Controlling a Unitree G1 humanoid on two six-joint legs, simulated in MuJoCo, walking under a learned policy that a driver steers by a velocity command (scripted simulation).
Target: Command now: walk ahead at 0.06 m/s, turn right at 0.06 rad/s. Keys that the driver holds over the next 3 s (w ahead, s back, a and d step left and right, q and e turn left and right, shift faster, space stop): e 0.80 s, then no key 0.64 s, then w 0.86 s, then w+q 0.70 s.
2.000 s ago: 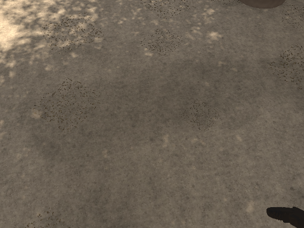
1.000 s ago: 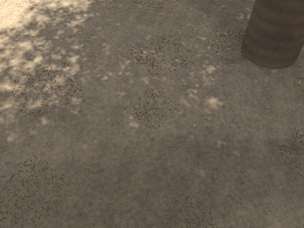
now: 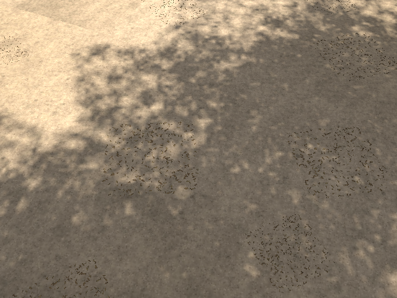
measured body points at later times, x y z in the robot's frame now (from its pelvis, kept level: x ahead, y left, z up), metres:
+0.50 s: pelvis +0.02 -0.01 +0.01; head +0.06 -0.04 +0.45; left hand +0.22 +0.24 -0.09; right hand +0.13 -0.32 -0.10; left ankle +0.04 +0.14 -0.67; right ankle +0.03 -0.11 -0.73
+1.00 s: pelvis +0.02 +0.02 +0.01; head +0.05 +0.01 +0.45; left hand +0.29 +0.19 -0.10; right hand +0.00 -0.28 -0.09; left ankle +0.08 +0.13 -0.73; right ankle -0.06 -0.10 -0.70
